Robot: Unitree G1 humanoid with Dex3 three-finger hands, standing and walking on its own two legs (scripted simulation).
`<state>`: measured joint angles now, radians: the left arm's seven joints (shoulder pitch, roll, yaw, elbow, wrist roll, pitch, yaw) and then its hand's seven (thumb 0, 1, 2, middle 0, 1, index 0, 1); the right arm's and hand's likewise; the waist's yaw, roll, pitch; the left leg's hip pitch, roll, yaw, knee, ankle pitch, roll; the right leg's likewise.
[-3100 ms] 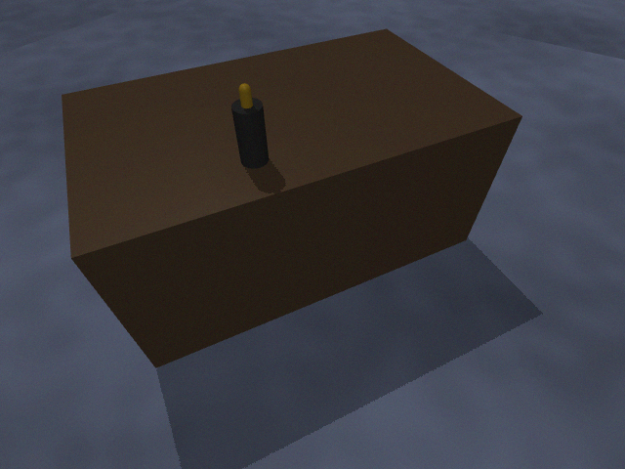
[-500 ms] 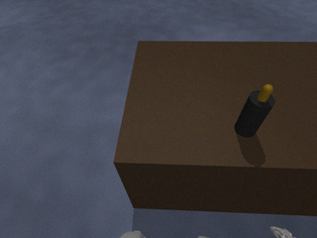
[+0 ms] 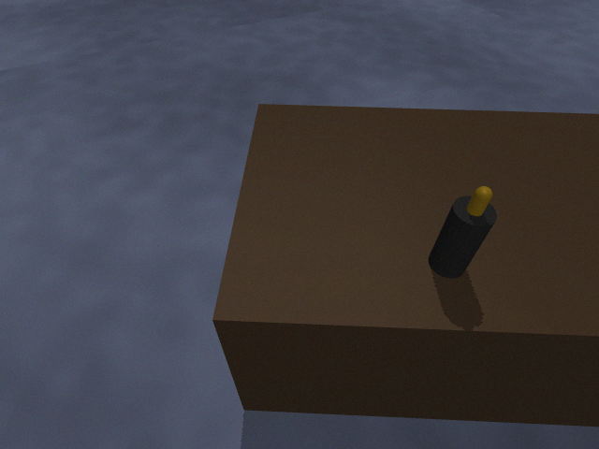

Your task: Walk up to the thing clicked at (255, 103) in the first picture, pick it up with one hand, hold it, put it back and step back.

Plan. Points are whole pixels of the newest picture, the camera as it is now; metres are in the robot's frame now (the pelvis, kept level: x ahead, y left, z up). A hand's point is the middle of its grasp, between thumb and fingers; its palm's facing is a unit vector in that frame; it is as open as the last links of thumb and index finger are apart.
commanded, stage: walk up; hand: right
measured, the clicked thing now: (464, 230) +0.53 -0.30 -0.06
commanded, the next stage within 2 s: stand in 0.56 s
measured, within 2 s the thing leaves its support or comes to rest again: neither
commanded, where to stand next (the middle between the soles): +0.07 -0.02 m, yaw -2 degrees
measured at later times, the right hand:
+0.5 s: hand out of the picture +0.10 -0.25 -0.15, palm faces -0.04 +0.94 -0.33, open 7.4 cm
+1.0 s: hand out of the picture +0.10 -0.26 -0.15, palm faces -0.02 +0.94 -0.33, open 7.4 cm
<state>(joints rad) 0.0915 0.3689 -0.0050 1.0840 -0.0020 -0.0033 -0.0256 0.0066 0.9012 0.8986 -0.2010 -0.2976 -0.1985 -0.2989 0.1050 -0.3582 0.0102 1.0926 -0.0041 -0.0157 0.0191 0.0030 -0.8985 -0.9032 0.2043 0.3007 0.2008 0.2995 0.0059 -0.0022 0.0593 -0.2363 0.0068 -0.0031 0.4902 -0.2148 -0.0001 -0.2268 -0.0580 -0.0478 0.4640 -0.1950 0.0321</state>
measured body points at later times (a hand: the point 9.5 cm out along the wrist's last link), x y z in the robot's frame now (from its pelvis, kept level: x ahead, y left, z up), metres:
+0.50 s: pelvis +0.01 -0.01 +0.01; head +0.01 -0.01 +0.46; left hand +0.07 +0.30 -0.13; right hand +0.10 -0.30 -0.12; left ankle +0.03 +0.12 -0.74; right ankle +0.04 -0.14 -0.74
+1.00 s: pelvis +0.03 -0.01 +0.01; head +0.03 -0.02 +0.46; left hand +0.10 +0.29 -0.12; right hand +0.10 -0.31 -0.13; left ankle +0.03 +0.12 -0.74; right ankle +0.04 -0.14 -0.74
